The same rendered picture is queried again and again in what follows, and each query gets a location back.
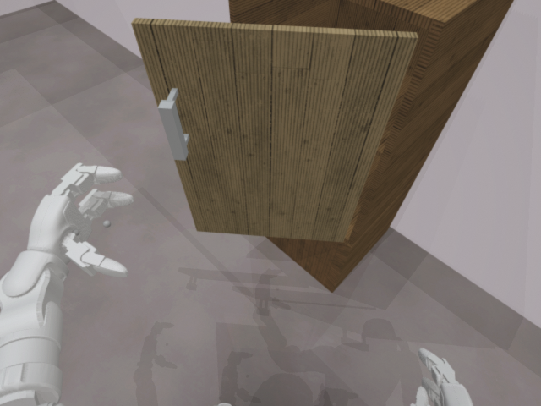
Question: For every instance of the cupboard door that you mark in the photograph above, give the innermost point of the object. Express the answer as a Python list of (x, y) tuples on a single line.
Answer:
[(284, 121)]

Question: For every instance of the handle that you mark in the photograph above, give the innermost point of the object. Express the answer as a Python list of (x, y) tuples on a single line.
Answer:
[(169, 116)]

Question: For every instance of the robot right hand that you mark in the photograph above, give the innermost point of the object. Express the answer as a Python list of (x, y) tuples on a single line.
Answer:
[(447, 391)]

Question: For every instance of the robot left hand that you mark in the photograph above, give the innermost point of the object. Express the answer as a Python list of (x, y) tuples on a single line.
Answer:
[(57, 216)]

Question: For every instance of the robot left forearm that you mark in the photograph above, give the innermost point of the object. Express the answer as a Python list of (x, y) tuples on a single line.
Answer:
[(31, 329)]

